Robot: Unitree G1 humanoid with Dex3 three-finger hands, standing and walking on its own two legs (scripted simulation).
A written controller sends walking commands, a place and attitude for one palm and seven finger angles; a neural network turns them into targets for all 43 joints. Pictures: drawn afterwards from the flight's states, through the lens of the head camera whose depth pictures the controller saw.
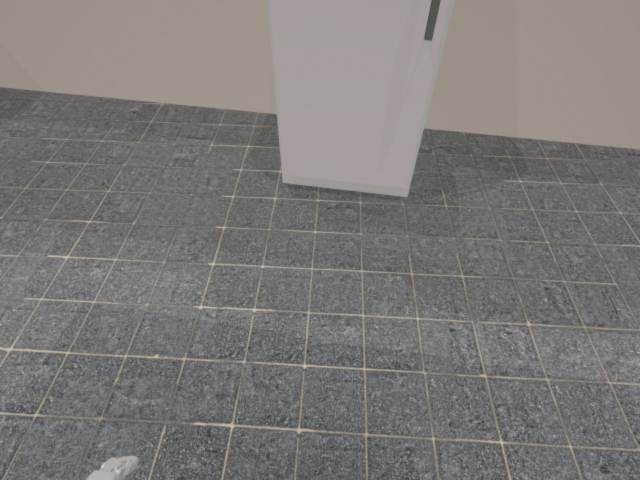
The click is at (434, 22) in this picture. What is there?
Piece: fridge door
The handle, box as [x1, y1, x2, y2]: [424, 0, 440, 40]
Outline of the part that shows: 440,0 431,1 424,39 431,40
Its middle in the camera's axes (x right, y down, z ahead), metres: +0.34 -0.79 +1.05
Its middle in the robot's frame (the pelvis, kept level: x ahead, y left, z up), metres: +1.37 -0.26 +0.21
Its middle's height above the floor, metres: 0.98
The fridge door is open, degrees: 0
